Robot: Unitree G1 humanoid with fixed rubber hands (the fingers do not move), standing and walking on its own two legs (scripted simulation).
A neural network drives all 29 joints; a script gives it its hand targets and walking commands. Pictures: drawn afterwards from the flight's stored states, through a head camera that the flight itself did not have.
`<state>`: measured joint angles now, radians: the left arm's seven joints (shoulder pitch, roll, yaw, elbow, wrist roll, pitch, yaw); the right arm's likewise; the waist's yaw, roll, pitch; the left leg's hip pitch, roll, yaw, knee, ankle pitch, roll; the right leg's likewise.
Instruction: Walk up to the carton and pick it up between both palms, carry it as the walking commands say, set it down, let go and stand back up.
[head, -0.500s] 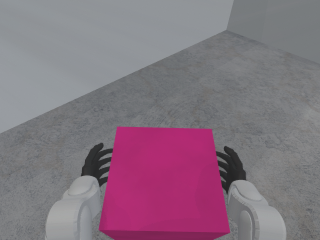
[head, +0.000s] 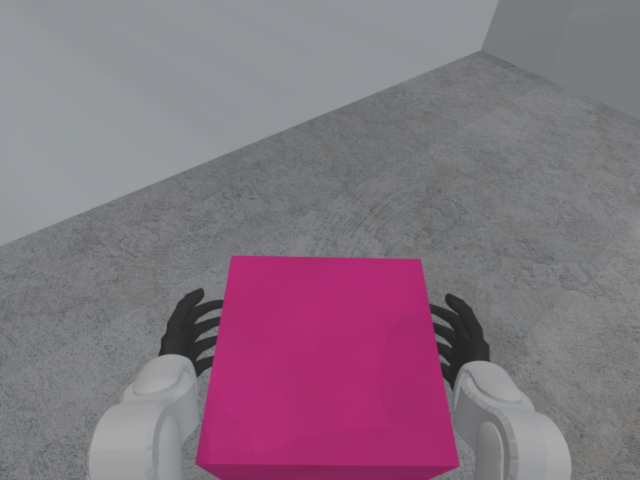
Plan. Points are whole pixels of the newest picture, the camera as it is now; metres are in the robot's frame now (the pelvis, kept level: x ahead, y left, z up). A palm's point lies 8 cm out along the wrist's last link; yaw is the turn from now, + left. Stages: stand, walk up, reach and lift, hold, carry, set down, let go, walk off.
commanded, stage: carry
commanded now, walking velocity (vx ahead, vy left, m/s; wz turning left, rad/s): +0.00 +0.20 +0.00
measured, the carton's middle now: (322, 384) +0.24 +0.00 +0.01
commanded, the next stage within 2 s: none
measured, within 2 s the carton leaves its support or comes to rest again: neither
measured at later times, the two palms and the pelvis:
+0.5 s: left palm (35, 385) +0.19 +0.29 +0.09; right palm (348, 395) +0.20 -0.02 +0.09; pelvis -0.04 +0.13 -0.01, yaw +0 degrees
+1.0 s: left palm out of the picture +0.16 +0.33 +0.10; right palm (298, 436) +0.15 +0.03 +0.11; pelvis -0.07 +0.19 +0.01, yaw -1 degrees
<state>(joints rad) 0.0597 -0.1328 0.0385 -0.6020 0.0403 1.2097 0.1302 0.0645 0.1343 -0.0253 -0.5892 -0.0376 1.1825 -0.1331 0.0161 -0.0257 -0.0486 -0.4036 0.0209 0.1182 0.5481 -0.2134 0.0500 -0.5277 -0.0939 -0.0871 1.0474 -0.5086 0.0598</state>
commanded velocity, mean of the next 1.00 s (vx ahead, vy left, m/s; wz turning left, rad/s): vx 0.00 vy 0.06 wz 0.00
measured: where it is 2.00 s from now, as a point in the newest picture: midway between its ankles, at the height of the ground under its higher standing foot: outside the picture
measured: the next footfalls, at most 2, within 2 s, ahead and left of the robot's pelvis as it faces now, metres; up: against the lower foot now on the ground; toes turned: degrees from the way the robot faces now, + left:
right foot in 0.14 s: +0.01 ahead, -0.06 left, +0.00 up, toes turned -10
left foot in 0.46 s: +0.03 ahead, +0.27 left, +0.00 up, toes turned -15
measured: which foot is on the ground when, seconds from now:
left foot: down 0.00-0.16, up 0.18-0.44, down 0.46-1.00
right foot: up 0.00-0.12, down 0.14-0.48, up 0.50-0.74, down 0.76-1.00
